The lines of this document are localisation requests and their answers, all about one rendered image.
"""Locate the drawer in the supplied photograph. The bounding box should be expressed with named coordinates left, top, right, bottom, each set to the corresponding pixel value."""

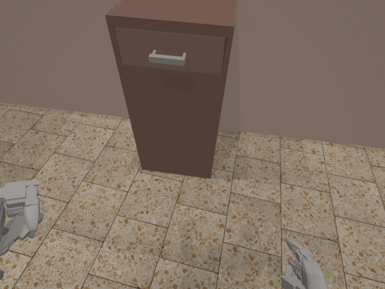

left=115, top=27, right=226, bottom=75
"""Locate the robot right hand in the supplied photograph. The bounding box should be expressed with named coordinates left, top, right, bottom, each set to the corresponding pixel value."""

left=282, top=238, right=328, bottom=289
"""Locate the robot left hand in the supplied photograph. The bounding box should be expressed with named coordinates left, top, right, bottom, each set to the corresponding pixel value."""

left=0, top=180, right=44, bottom=256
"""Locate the cabinet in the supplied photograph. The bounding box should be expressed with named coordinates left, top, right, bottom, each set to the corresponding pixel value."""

left=105, top=0, right=236, bottom=179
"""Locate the handle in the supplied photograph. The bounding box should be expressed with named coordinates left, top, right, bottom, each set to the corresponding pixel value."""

left=149, top=50, right=186, bottom=66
